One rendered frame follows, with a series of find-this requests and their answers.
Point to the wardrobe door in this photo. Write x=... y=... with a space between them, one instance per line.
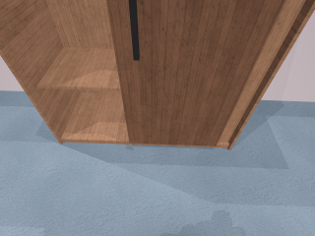
x=274 y=41
x=195 y=59

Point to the handle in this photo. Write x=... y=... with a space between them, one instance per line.
x=134 y=29

